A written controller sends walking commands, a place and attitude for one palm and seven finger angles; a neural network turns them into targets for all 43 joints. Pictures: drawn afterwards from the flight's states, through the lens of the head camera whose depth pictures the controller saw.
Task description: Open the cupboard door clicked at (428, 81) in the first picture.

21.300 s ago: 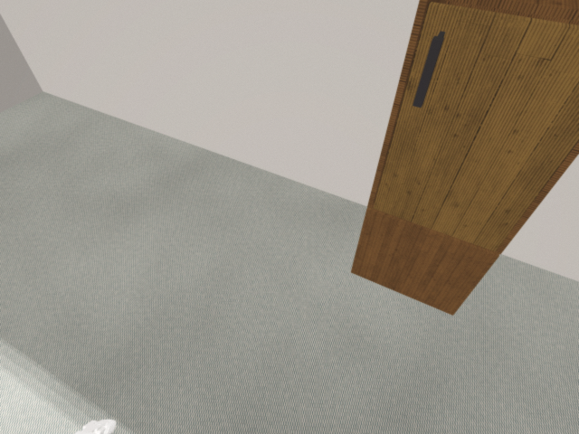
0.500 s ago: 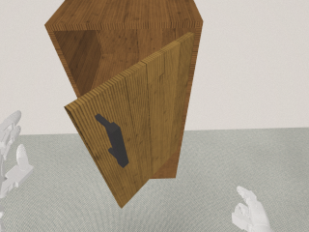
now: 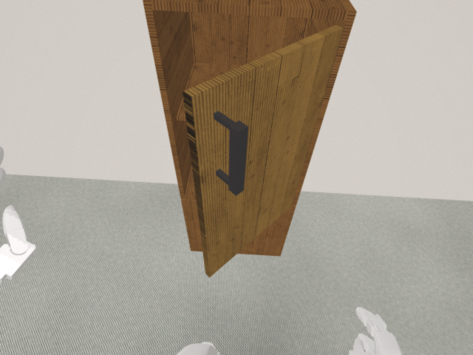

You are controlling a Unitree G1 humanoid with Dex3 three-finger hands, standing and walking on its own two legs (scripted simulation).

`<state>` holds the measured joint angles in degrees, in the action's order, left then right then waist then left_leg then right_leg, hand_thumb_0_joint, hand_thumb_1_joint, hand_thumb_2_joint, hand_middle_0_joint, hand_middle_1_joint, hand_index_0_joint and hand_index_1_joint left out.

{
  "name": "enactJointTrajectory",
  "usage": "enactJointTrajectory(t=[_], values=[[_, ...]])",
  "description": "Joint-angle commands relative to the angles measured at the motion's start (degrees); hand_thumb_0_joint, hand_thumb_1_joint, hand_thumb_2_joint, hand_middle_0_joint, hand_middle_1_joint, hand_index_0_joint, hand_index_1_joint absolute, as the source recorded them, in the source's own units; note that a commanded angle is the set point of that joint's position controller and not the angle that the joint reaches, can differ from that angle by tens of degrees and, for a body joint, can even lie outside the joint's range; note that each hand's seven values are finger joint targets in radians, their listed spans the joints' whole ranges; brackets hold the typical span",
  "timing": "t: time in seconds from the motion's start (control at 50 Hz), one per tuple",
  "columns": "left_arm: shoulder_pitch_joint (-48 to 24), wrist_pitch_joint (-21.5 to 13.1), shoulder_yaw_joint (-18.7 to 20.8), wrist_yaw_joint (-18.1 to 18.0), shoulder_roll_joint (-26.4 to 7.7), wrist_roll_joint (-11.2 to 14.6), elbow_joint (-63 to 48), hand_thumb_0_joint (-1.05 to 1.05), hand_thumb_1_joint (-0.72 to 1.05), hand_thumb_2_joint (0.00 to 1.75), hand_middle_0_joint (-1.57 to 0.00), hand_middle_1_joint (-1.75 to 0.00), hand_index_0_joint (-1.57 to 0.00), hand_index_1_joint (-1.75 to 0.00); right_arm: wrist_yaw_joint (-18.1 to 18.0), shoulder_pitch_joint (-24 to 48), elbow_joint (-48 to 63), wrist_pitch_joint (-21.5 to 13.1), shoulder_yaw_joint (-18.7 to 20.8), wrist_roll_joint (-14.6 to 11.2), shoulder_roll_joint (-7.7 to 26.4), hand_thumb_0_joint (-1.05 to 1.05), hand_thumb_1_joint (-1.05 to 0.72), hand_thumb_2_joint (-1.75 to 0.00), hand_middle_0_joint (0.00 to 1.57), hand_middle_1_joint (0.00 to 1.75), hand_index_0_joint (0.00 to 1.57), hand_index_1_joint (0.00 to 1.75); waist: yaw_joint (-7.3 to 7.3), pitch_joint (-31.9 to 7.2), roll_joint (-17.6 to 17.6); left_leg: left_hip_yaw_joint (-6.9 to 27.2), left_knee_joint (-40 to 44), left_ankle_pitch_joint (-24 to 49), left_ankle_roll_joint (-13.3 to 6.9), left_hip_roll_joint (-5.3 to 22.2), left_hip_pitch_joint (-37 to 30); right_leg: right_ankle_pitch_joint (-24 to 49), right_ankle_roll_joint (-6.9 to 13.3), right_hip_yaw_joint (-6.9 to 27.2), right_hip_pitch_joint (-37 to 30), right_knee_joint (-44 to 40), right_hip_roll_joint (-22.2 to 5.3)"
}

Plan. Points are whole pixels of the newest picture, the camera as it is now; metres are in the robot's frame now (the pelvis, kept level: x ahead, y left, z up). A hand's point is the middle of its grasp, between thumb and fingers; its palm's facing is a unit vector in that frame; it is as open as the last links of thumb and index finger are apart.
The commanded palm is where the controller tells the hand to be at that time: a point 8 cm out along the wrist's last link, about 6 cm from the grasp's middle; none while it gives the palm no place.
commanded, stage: step back with the hand held close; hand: left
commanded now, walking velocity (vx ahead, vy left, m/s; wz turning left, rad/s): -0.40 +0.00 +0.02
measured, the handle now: (229, 155) +0.39 +0.06 +0.15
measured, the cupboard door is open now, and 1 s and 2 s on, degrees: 46 46 46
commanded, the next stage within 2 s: stop stepping back and stand still in 0.08 s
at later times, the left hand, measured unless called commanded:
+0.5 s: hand out of the picture +0.11 +0.27 +0.18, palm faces +0.37 -0.84 -0.41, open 7.4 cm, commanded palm +0.08 +0.31 +0.19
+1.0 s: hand out of the picture +0.11 +0.27 +0.17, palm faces +0.37 -0.83 -0.41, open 7.4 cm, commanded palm none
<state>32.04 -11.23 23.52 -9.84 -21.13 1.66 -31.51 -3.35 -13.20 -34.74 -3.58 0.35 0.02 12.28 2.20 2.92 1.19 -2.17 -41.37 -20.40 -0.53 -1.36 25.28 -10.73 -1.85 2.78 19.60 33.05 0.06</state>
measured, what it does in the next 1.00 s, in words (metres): walks backwards: right foot, then left foot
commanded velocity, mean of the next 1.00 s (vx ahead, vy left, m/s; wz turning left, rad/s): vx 0.05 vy -0.01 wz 0.00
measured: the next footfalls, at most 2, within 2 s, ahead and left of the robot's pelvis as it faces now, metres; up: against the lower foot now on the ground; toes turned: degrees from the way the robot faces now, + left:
right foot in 0.36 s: -0.11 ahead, -0.07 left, +0.00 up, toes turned -9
left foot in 0.52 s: -0.03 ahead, +0.16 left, +0.00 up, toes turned -5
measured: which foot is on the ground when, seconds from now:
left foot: down 0.00-0.34, up 0.36-0.50, down 0.52-1.00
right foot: down 0.00-0.04, up 0.06-0.34, down 0.36-1.00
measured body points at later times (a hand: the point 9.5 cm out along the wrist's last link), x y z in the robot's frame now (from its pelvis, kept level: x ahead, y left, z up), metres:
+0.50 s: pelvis -0.10 +0.03 +0.01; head -0.12 +0.04 +0.46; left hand +0.09 +0.32 +0.20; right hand +0.02 -0.23 -0.08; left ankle -0.03 +0.11 -0.71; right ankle -0.20 -0.07 -0.72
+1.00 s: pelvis -0.12 +0.03 +0.01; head -0.14 +0.03 +0.46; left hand +0.08 +0.31 +0.19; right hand -0.02 -0.24 -0.08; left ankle -0.07 +0.16 -0.71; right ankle -0.15 -0.06 -0.72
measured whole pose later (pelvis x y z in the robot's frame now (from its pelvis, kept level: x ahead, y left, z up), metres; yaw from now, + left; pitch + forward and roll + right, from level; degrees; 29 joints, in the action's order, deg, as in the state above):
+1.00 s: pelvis -0.12 +0.03 +0.01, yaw -7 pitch -2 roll +0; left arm 27.1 -12.0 21.2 -8.5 -20.0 0.4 -20.5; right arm -3.3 -16.3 -39.8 -7.1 1.1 0.7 14.4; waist 0.4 -1.3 1.1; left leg -0.5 -34.9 -11.2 -1.7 2.0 18.1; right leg -17.1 2.0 -4.5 10.0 29.0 0.6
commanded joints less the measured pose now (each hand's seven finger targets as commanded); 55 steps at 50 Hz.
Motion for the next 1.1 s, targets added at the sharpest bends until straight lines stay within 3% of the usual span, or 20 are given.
enactJointTrajectory(t=[0.0,0.02,0.08,0.24,0.28,0.32,0.38,0.46,0.54,0.58,0.68,0.72,0.76,0.78,0.86,0.94,0.96,0.98,1.04,1.08], values=[[-13.97,-3.36,6.09,-0.91,-12.06,-0.12,-11.15,0.00,0.90,0.90,-0.20,-0.30,-0.20,-0.30,-1.96,5.33,9.51,-3.72,2.95,0.10,9.74,0.00,-0.90,-0.90,0.20,0.30,0.20,0.30,-3.47,0.80,10.90,18.10,25.14,-9.56,-4.18,12.16,-4.35,-15.58,1.46,1.75,10.89,3.26,0.25],[-12.01,-4.16,8.85,-1.42,-12.93,0.04,-10.24,0.00,0.90,0.90,-0.20,-0.30,-0.20,-0.30,-2.07,5.72,9.72,-4.87,2.74,0.15,8.26,0.00,-0.90,-0.90,0.20,0.30,0.20,0.30,-2.78,-4.28,19.96,28.66,35.42,-20.64,-8.44,21.31,4.05,-17.93,0.35,-1.61,1.09,22.00,4.71],[-8.35,-4.61,10.32,-0.66,-13.77,1.09,-9.61,0.00,0.90,0.90,-0.20,-0.30,-0.20,-0.30,-0.22,5.63,8.96,-5.80,4.22,0.05,7.31,0.00,-0.90,-0.90,0.20,0.30,0.20,0.30,-2.11,-7.25,6.41,22.29,33.01,-15.04,-8.46,20.68,6.64,-17.70,0.84,1.56,-1.71,39.90,5.60],[-2.45,-2.02,5.68,-0.33,-11.38,2.50,-13.74,0.00,0.90,0.90,-0.20,-0.30,-0.20,-0.30,1.55,5.39,8.00,-6.04,1.73,0.32,5.33,0.00,-0.90,-0.90,0.20,0.30,0.20,0.30,-1.14,-11.73,16.75,7.58,37.48,-9.66,3.59,10.26,-9.49,-23.32,4.38,-10.68,-13.58,-1.86,7.85],[0.60,-1.42,8.70,0.31,-14.89,2.12,-12.43,0.00,0.90,0.90,-0.20,-0.30,-0.20,-0.30,1.50,4.22,8.17,-4.77,1.61,0.64,4.99,0.00,-0.90,-0.90,0.20,0.30,0.20,0.30,-1.04,-10.45,9.59,-0.13,24.93,-0.20,6.01,3.73,-11.87,-14.88,6.01,-6.53,-14.54,-21.16,2.95],[-2.33,-2.24,10.24,0.79,-17.21,2.91,-13.42,0.00,0.90,0.90,-0.20,-0.30,-0.20,-0.30,1.13,4.65,7.24,-2.80,1.73,0.52,5.58,0.00,-0.90,-0.90,0.20,0.30,0.20,0.30,-2.00,-8.62,-6.92,0.51,-5.01,5.06,2.27,1.66,-17.43,-6.79,9.88,8.53,4.17,-26.12,-14.20],[-5.80,-0.07,7.45,1.68,-13.36,3.45,-8.56,0.00,0.90,0.90,-0.20,-0.30,-0.20,-0.30,0.48,4.93,7.73,-3.31,3.60,-1.51,7.83,0.00,-0.90,-0.90,0.20,0.30,0.20,0.30,-2.78,-4.83,-15.69,6.19,-15.46,6.93,1.90,1.43,-2.15,-9.72,11.49,10.60,0.13,-20.83,-13.73],[-12.19,-1.19,5.12,0.39,-12.00,1.69,-5.21,0.00,0.90,0.90,-0.20,-0.30,-0.20,-0.30,-1.57,6.61,6.28,-4.81,1.21,-0.77,6.83,0.00,-0.90,-0.90,0.20,0.30,0.20,0.30,-3.33,-0.99,-0.92,1.69,13.97,7.95,-1.43,2.75,-12.80,1.90,7.10,2.65,-5.24,-10.31,-8.42],[-12.34,-2.14,5.22,0.43,-13.62,1.98,-10.09,0.00,0.90,0.90,-0.20,-0.30,-0.20,-0.30,-1.62,5.16,6.60,-6.92,1.65,0.29,6.72,0.00,-0.90,-0.90,0.20,0.30,0.20,0.30,-4.06,-6.21,13.91,33.43,30.73,3.05,-7.88,18.05,-22.26,-19.66,1.71,-1.76,4.51,13.67,3.07],[-8.28,-2.75,7.94,0.20,-15.70,1.34,-12.78,0.00,0.90,0.90,-0.20,-0.30,-0.20,-0.30,-0.82,6.54,6.81,-7.65,1.97,0.58,6.14,0.00,-0.90,-0.90,0.20,0.30,0.20,0.30,-2.06,-5.06,7.08,29.02,35.19,-12.62,-8.52,17.47,-10.65,-18.19,2.87,0.16,-2.28,15.49,1.38],[4.46,-2.29,9.10,0.10,-13.61,0.65,-11.23,0.00,0.90,0.90,-0.20,-0.30,-0.20,-0.30,-0.20,5.92,8.23,-6.01,2.24,0.40,6.48,0.00,-0.90,-0.90,0.20,0.30,0.20,0.30,-1.44,-4.98,14.03,9.07,32.32,-17.06,-2.53,8.93,4.42,-14.70,3.41,-9.49,-21.00,-4.41,3.59],[3.71,-2.37,8.49,0.32,-12.87,0.36,-7.67,0.00,0.90,0.90,-0.20,-0.30,-0.20,-0.30,-0.63,5.23,7.94,-4.98,2.30,0.52,5.64,0.00,-0.90,-0.90,0.20,0.30,0.20,0.30,-1.87,-4.07,4.78,4.46,19.44,-10.98,-1.36,5.15,5.47,-13.46,4.77,-4.02,-20.98,-14.33,-0.67],[-2.26,-2.88,9.37,0.40,-14.73,0.90,-7.71,0.00,0.90,0.90,-0.20,-0.30,-0.20,-0.30,-0.72,4.63,7.50,-4.10,3.33,0.45,6.29,0.00,-0.90,-0.90,0.20,0.30,0.20,0.30,-2.20,-3.89,-11.83,2.15,-8.42,-2.76,0.64,1.12,7.12,-28.51,12.85,23.90,-9.84,-25.57,-17.82],[-5.92,-3.38,8.82,0.12,-14.17,0.49,-8.26,0.00,0.90,0.90,-0.20,-0.30,-0.20,-0.30,-0.50,4.35,7.00,-4.38,3.63,0.47,6.98,0.00,-0.90,-0.90,0.20,0.30,0.20,0.30,-2.90,-2.84,-9.80,3.70,-16.03,-2.58,0.85,1.29,8.44,-27.26,13.84,26.18,-7.24,-26.08,-19.62],[-9.57,-4.33,5.18,0.34,-11.50,0.07,-1.33,0.00,0.90,0.90,-0.20,-0.30,-0.20,-0.30,-1.38,5.10,5.50,-5.43,2.38,0.11,6.40,0.00,-0.90,-0.90,0.20,0.30,0.20,0.30,-3.12,-0.20,-6.38,2.23,-5.28,2.23,-0.13,4.32,0.92,-13.08,10.46,9.96,-4.46,-21.14,-14.38],[-10.12,-4.30,3.93,-0.09,-10.91,0.04,-4.67,0.00,0.90,0.90,-0.20,-0.30,-0.20,-0.30,-1.96,5.85,5.83,-6.81,2.28,0.42,6.30,0.00,-0.90,-0.90,0.20,0.30,0.20,0.30,-2.03,-1.52,-4.55,-0.15,14.50,6.91,-1.33,2.49,-13.90,-8.33,6.77,4.29,-3.78,-15.85,-9.69],[-8.72,6.75,-15.73,7.79,0.78,-5.26,39.69,0.00,0.90,0.90,-0.20,-0.30,-0.20,-0.30,4.61,0.92,-8.20,-6.37,4.29,1.29,14.69,0.00,-0.90,-0.90,0.20,0.30,0.20,0.30,-6.26,-0.44,3.26,8.70,6.85,26.51,-3.48,9.09,-11.73,4.15,3.96,-5.85,5.97,2.15,-10.09],[-4.44,10.78,-16.48,8.79,4.76,-4.11,40.74,0.00,0.90,0.90,-0.20,-0.30,-0.20,-0.30,4.12,-1.48,-5.72,-2.39,4.11,0.89,10.38,0.00,-0.90,-0.90,0.20,0.30,0.20,0.30,-3.26,-5.02,6.77,13.69,12.23,31.89,-6.47,11.84,-11.30,-3.39,1.69,-5.74,2.78,7.84,-3.02],[-8.33,11.57,-17.86,9.65,6.38,-3.94,46.67,0.00,0.90,0.90,-0.20,-0.30,-0.20,-0.30,2.59,3.23,-3.68,0.14,2.16,2.63,9.27,0.00,-0.90,-0.90,0.20,0.30,0.20,0.30,-0.45,-6.07,-0.65,19.76,14.93,24.47,-9.04,13.49,0.68,-11.58,1.36,-4.75,-5.09,7.62,-1.63],[-11.71,10.86,-18.06,9.63,1.67,-4.11,54.77,0.00,0.90,0.90,-0.20,-0.30,-0.20,-0.30,2.61,4.40,-5.54,0.69,1.90,1.91,7.11,0.00,-0.90,-0.90,0.20,0.30,0.20,0.30,-0.12,-7.41,-13.91,8.45,8.08,20.41,-3.04,5.42,0.22,4.94,3.25,1.39,-11.70,-4.13,-6.95]])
